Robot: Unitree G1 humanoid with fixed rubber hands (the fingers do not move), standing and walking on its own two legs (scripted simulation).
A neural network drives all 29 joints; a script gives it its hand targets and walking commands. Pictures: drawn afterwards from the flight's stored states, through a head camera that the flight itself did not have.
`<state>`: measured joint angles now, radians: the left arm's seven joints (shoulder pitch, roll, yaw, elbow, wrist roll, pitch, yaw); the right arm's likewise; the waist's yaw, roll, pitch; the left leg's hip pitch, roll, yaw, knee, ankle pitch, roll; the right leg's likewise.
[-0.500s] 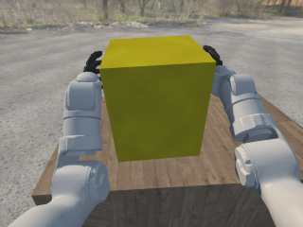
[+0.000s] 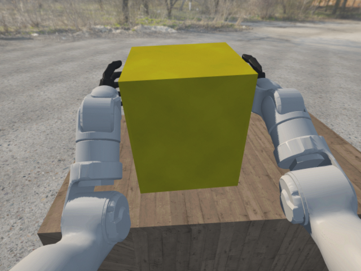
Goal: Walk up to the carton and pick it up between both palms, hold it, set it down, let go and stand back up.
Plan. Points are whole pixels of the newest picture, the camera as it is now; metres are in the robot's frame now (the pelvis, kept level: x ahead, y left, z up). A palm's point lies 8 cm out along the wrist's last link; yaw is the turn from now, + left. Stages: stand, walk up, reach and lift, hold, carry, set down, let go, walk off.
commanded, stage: hold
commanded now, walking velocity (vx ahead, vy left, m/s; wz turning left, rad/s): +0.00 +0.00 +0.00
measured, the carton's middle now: (184, 115) +0.36 -0.02 +0.25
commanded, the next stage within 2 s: set down in 0.28 s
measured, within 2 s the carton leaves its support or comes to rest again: neither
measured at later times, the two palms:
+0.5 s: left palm (107, 86) +0.36 +0.13 +0.32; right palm (257, 80) +0.35 -0.17 +0.33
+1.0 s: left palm (103, 97) +0.40 +0.15 +0.28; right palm (236, 103) +0.39 -0.15 +0.26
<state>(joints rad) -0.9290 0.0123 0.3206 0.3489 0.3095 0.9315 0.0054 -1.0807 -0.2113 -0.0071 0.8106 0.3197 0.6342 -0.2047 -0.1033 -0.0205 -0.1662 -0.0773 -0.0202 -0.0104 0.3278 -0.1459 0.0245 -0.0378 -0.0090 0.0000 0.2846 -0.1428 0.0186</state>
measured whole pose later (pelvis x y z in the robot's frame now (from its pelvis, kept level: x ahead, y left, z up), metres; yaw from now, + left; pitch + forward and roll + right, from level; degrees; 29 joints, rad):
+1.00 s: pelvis +0.02 +0.00 +0.00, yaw +0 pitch -7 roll -1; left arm -0.91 0.03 0.42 0.44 0.36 0.65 -0.08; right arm -0.98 -0.11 -0.03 0.87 0.30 0.29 -0.24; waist -0.10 -0.02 -0.09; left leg -0.04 -0.02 -0.01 0.33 -0.17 0.02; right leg 0.02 -0.01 0.00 0.24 -0.15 0.02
